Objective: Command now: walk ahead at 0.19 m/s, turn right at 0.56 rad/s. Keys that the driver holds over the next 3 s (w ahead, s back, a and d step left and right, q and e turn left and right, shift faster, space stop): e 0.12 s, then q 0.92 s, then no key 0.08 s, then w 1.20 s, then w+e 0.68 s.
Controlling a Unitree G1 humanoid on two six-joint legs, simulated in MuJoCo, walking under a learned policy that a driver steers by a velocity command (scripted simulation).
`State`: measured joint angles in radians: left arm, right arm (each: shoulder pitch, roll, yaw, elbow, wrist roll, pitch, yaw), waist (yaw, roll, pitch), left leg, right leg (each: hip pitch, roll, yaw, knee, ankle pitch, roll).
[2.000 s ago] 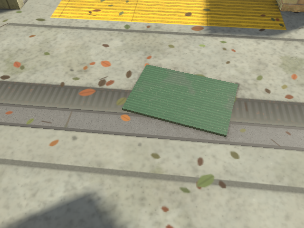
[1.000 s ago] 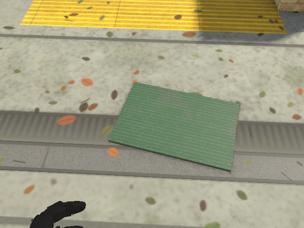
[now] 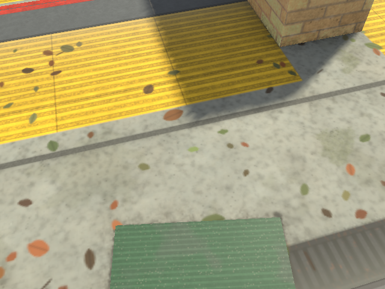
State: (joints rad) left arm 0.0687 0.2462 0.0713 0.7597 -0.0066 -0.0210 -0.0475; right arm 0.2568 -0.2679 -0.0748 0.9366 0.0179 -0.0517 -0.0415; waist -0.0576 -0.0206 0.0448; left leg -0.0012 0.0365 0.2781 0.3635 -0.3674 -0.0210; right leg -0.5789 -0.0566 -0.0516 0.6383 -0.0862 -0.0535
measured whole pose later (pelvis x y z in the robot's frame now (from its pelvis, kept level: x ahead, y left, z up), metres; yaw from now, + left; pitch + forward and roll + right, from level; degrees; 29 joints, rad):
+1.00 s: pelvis +0.10 -0.03 +0.01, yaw +17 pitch +2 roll +0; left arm 0.15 0.24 0.07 0.78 0.02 0.00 0.05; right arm 0.17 -0.34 -0.11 0.76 0.02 0.05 -0.04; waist 0.00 0.05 0.03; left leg -0.56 -0.02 -0.08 1.15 -0.40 -0.09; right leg -0.23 -0.02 -0.06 0.43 -0.24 -0.02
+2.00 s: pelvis +0.41 +0.11 +0.03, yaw +24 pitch +1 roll -2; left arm 0.31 0.26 0.05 0.86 0.00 -0.10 -0.02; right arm 0.19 -0.30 -0.05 0.72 0.01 -0.06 -0.01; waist 0.04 0.05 0.01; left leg -0.65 0.13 -0.04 0.98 -0.17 0.00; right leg -0.17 0.06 -0.07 0.29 -0.15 -0.07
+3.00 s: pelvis +0.92 +0.35 +0.01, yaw +4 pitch +1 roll -1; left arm 0.27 0.29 0.08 0.72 -0.01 -0.05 -0.02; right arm 0.17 -0.29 -0.04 0.70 -0.01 -0.11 0.00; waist 0.02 0.02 0.05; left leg -0.53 0.07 -0.07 1.13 -0.36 -0.02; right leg -0.28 0.13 0.03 0.42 -0.16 -0.12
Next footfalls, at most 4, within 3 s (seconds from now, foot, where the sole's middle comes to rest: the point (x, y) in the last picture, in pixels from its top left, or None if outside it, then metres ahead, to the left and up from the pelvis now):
0.02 right None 0.19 -0.10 -0.76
0.44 left None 0.15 0.12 -0.77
0.80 right None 0.17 -0.13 -0.77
1.24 left None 0.09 0.12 -0.77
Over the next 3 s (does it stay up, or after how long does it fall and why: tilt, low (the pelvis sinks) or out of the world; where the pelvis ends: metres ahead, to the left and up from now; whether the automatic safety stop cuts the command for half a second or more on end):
stays up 0.92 0.35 0.01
